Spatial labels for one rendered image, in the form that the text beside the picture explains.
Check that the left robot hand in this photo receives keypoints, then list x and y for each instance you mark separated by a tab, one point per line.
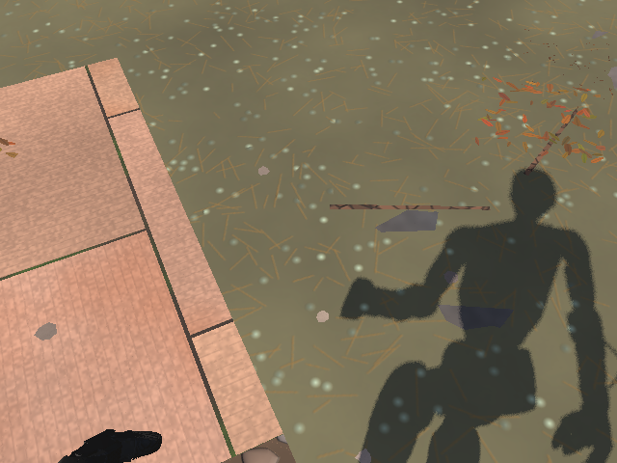
115	447

